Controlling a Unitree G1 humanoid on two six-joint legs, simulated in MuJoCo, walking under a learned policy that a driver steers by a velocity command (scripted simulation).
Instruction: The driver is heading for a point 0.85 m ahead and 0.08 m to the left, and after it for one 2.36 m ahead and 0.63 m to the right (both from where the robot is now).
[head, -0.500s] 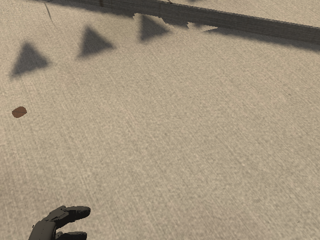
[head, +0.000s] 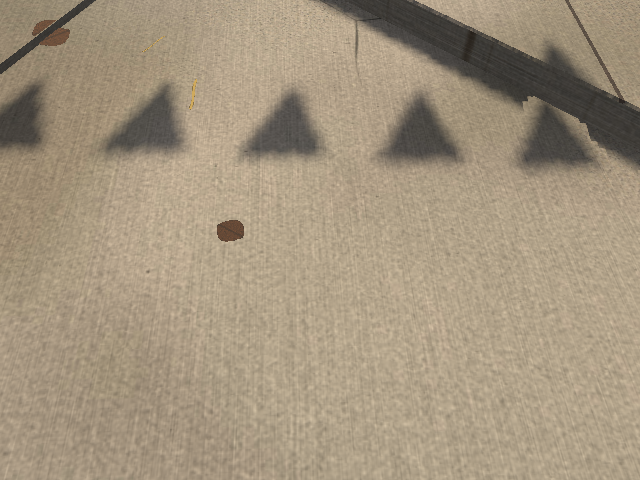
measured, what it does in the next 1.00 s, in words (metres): walks ahead: left foot 0.03 m lower, then right foot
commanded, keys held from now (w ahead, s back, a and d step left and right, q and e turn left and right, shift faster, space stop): w+q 0.32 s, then q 0.06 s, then no key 0.28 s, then e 0.14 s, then w+e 0.20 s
